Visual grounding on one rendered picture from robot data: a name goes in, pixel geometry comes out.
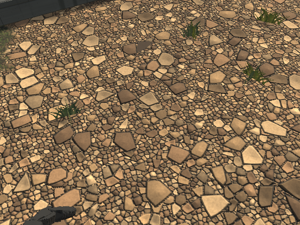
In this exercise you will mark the left robot hand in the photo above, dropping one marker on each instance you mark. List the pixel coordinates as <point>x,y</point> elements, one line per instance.
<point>49,215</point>

